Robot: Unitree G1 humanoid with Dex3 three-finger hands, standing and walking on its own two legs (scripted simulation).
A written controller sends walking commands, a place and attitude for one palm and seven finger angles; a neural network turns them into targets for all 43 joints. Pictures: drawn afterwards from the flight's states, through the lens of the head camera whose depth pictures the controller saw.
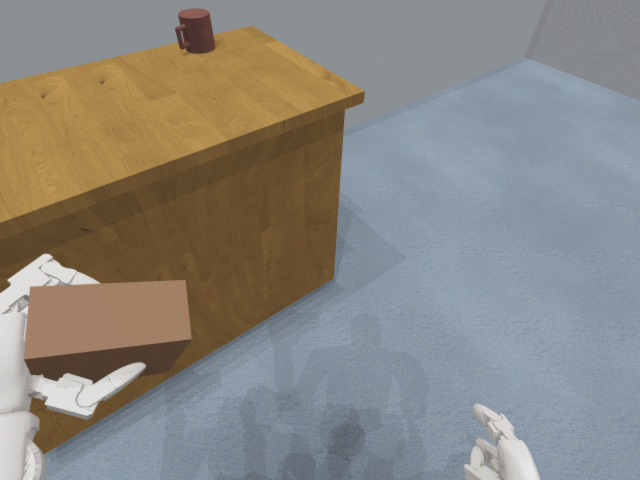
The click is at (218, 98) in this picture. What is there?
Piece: table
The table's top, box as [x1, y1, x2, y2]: [0, 26, 364, 239]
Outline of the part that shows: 364,91 253,26 213,34 215,48 207,53 190,53 185,48 180,49 178,43 174,43 0,83 0,239 363,102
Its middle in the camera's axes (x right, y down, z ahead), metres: -0.49 -0.25 +0.82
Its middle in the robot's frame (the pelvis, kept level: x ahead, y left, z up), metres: +0.76 +0.54 +0.04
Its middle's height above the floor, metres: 0.82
